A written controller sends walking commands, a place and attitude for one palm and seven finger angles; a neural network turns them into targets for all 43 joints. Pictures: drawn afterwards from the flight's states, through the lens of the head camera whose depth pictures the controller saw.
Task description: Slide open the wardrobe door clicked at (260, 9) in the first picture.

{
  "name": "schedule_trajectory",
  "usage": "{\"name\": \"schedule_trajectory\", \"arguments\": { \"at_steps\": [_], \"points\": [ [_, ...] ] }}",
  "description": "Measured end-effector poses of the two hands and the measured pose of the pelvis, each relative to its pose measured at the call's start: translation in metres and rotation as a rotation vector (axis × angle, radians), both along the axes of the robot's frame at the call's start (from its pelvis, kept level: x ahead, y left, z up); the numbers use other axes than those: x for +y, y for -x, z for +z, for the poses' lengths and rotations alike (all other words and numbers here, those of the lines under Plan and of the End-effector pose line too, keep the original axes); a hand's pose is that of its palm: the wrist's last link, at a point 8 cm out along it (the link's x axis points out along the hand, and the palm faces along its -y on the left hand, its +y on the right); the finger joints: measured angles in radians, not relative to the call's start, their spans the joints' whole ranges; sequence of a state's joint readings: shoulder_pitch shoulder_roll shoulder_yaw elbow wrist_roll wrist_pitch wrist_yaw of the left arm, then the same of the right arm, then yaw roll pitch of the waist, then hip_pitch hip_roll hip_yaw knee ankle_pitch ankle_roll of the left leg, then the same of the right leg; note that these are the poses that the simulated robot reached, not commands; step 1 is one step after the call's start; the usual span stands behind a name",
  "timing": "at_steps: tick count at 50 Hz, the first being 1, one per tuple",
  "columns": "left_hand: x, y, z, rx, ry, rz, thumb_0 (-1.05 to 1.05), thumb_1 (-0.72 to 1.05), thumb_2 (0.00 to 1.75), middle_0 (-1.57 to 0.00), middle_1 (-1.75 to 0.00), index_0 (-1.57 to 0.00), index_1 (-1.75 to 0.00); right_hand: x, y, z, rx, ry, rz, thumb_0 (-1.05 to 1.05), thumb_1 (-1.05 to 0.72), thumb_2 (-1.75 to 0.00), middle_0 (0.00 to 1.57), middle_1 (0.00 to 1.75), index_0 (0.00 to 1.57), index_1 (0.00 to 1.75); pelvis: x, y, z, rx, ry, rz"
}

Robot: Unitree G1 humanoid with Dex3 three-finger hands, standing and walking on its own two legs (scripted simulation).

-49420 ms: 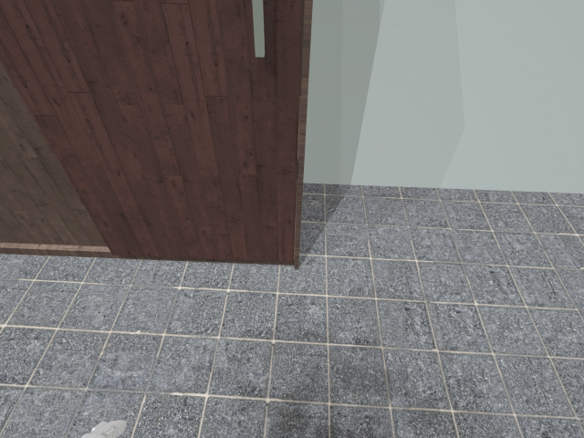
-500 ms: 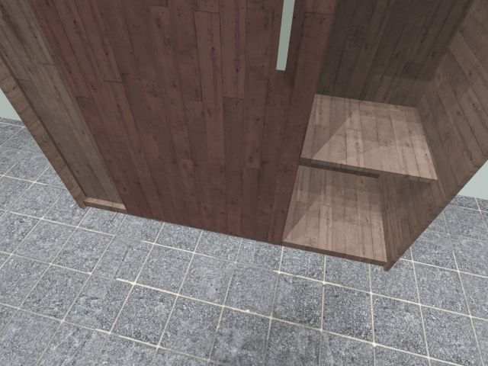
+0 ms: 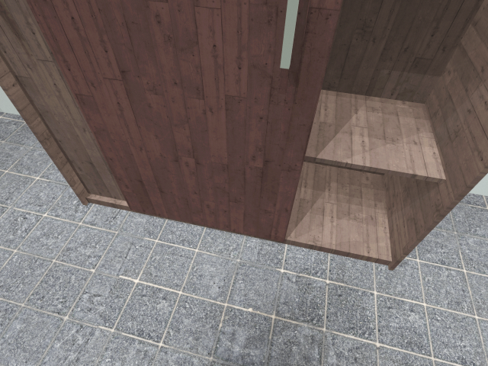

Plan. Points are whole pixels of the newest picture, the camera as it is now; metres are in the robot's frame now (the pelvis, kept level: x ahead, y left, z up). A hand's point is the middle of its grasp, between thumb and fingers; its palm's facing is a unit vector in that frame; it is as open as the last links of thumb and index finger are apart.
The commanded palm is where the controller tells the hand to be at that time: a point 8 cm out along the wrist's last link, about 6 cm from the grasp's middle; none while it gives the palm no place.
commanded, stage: look to check the result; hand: right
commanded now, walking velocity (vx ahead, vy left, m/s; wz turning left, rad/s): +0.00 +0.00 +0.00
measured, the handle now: (293, 4) +0.72 -0.05 +0.25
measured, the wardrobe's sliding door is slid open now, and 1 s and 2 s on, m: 0.47 0.47 0.47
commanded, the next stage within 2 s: stand and wait in 0.40 s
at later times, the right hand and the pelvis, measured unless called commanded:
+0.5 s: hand out of the picture +0.04 -0.17 -0.18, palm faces +0.00 +0.98 -0.19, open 7.4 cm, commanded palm none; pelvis +0.02 +0.01 +0.00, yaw +0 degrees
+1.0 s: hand out of the picture +0.05 -0.18 -0.17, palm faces -0.01 +0.97 -0.23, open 7.4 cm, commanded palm none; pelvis +0.03 +0.02 +0.00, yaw +0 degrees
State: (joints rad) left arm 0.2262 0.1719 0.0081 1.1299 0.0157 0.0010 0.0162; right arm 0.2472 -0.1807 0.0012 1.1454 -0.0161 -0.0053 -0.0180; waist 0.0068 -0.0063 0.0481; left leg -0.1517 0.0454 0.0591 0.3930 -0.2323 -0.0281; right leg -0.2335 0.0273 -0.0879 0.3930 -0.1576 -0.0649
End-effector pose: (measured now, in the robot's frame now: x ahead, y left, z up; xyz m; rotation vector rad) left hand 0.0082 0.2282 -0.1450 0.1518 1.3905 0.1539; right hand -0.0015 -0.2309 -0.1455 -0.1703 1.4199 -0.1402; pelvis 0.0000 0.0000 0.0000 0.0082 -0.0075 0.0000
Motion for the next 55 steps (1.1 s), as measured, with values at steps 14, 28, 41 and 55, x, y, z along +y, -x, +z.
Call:
{"name": "schedule_trajectory", "arguments": {
  "at_steps": [14, 28, 41, 55],
  "points": [
    [0.013, -0.03, 0.004, -0.04, -0.02, -0.019, 0.0, 0.91, 0.9, -0.2, -0.3, -0.2, -0.3, 0.005, -0.022, 0.0, -0.028, 0.0, 0.004, 0.0, -0.91, -0.9, 0.2, 0.3, 0.2, 0.3, 0.006, -0.013, 0.001, -0.007, 0.003, -0.001],
    [0.02, -0.042, 0.006, -0.049, -0.025, -0.027, 0.0, 0.91, 0.9, -0.2, -0.3, -0.2, -0.3, 0.012, -0.042, 0.001, -0.063, -0.006, 0.013, 0.0, -0.9, -0.9, 0.2, 0.3, 0.2, 0.3, 0.012, -0.022, 0.002, -0.009, 0.005, -0.003],
    [0.028, -0.039, 0.006, -0.025, -0.031, -0.024, 0.0, 0.91, 0.9, -0.2, -0.3, -0.2, -0.3, 0.008, -0.04, 0.004, -0.045, 0.013, 0.009, 0.0, -0.9, -0.9, 0.2, 0.3, 0.2, 0.3, 0.016, -0.026, 0.003, -0.01, 0.006, -0.004],
    [0.045, -0.052, 0.011, -0.055, -0.06, -0.033, 0.01, 0.91, 0.9, -0.2, -0.3, -0.2, -0.3, 0.002, -0.05, 0.007, -0.067, 0.033, 0.021, 0.0, -0.9, -0.9, 0.2, 0.3, 0.2, 0.3, 0.021, -0.026, 0.004, -0.014, 0.006, -0.002]
  ]
}}
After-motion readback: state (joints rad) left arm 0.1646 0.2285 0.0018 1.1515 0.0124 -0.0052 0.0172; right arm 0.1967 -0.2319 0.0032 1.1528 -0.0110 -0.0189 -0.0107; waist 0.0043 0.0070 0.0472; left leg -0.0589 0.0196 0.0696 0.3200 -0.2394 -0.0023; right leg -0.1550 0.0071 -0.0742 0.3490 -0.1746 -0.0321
